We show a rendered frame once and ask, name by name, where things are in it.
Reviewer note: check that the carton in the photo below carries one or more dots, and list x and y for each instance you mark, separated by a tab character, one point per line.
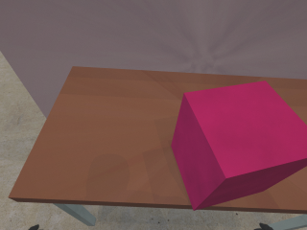
236	141

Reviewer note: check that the table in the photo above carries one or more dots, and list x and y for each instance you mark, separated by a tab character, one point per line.
107	142

